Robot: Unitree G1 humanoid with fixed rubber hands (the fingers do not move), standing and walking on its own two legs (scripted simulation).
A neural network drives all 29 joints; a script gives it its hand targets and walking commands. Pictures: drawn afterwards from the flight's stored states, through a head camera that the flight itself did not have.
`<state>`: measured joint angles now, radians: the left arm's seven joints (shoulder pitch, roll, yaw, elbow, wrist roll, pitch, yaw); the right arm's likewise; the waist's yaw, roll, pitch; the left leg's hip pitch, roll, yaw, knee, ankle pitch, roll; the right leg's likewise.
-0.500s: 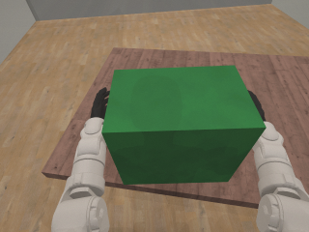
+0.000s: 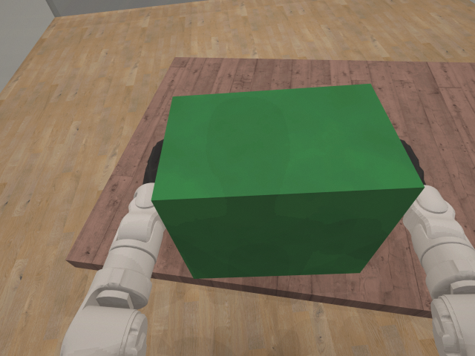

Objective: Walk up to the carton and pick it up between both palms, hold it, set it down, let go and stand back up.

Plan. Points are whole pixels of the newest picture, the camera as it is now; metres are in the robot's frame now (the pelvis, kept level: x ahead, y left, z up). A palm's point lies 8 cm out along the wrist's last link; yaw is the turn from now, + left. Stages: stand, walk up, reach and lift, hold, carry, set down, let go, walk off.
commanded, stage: set down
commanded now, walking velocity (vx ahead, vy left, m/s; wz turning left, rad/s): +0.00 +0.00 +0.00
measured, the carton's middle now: (273, 191) +0.39 +0.00 +0.06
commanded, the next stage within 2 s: none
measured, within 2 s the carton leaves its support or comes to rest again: neither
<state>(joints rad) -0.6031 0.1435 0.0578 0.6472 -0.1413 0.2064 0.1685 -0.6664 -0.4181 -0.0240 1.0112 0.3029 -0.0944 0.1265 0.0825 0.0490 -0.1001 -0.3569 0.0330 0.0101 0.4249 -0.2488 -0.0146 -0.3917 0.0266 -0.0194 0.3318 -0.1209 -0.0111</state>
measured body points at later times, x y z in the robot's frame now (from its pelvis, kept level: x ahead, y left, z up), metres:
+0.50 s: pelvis -0.04 -0.03 -0.01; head +0.02 -0.05 +0.44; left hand +0.39 +0.21 +0.14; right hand +0.42 -0.28 +0.13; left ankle -0.03 +0.12 -0.74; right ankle +0.02 -0.11 -0.74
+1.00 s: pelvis -0.03 -0.02 +0.00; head +0.01 -0.02 +0.45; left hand +0.40 +0.22 +0.19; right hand +0.42 -0.28 +0.19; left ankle -0.03 +0.12 -0.74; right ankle +0.02 -0.11 -0.74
